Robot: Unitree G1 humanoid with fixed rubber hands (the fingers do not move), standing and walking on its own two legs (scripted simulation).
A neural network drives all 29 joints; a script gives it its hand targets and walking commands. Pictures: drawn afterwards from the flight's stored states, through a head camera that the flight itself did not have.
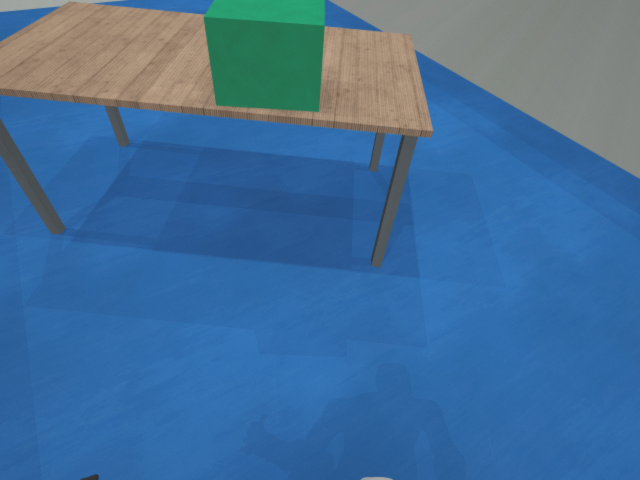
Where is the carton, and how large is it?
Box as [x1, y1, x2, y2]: [204, 0, 324, 111]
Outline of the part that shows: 214,0 204,15 204,23 216,104 318,111 324,29 324,0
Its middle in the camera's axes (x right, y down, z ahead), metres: -0.14 -0.53 +1.10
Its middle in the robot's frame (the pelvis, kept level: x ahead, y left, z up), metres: +1.20 +0.07 +0.02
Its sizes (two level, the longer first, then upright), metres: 0.297 0.215 0.233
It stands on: a table, 0.66 m high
